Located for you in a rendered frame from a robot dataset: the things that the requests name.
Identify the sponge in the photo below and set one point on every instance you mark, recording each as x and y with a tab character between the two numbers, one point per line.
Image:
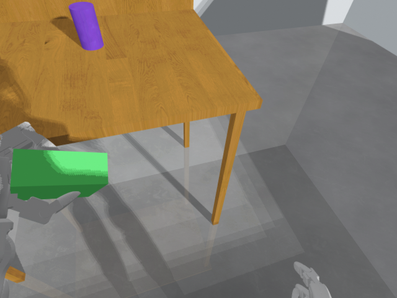
48	174

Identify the table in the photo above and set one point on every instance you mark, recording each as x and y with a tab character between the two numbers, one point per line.
160	65

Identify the left robot hand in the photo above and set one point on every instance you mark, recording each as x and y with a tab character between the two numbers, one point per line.
24	136

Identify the right robot hand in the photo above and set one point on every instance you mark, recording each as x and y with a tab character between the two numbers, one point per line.
311	280

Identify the robot left forearm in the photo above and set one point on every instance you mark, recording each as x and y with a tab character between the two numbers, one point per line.
7	254

